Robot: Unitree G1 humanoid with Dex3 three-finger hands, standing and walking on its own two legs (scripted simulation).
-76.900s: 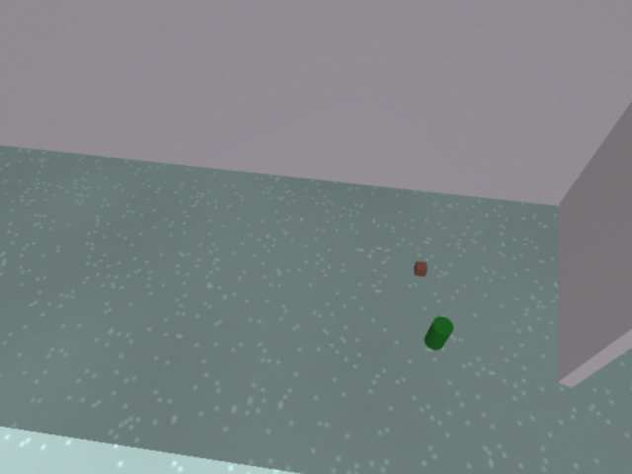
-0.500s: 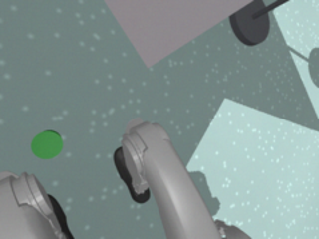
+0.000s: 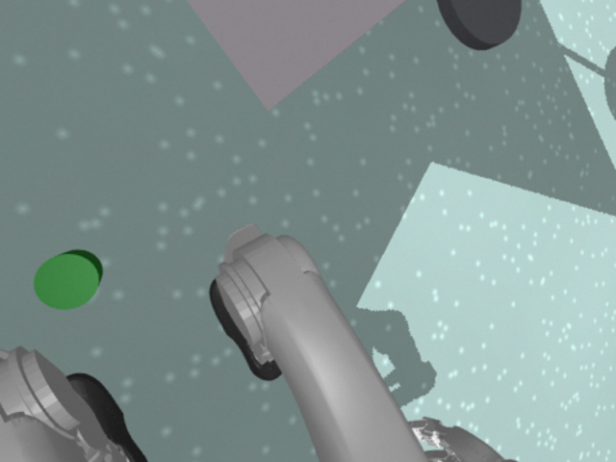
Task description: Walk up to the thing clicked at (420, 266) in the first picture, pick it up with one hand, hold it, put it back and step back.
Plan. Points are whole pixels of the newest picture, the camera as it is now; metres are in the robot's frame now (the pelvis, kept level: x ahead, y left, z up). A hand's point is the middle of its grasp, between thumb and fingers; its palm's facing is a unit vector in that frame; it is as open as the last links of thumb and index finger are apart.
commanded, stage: approach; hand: left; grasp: from above
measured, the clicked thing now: out of the picture +0.58 +0.31 -0.33
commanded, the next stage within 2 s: none
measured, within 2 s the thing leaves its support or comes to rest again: neither
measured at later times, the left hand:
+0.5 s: hand out of the picture +0.53 +0.28 -0.22, palm faces -0.04 -0.45 -0.89, open 14.3 cm
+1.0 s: hand out of the picture +0.53 +0.29 -0.18, palm faces -0.08 -0.43 -0.90, open 14.4 cm
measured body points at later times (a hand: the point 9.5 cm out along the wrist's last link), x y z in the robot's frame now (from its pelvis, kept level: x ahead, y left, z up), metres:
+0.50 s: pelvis +0.00 +0.01 +0.01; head +0.33 +0.09 +0.30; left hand +0.53 +0.30 -0.17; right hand -0.04 -0.25 -0.04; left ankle +0.05 +0.14 -0.32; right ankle +0.12 -0.11 -0.32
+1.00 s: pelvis +0.00 +0.01 +0.00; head +0.32 +0.06 +0.32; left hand +0.54 +0.31 -0.13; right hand -0.03 -0.26 -0.07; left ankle +0.05 +0.14 -0.32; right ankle +0.12 -0.11 -0.32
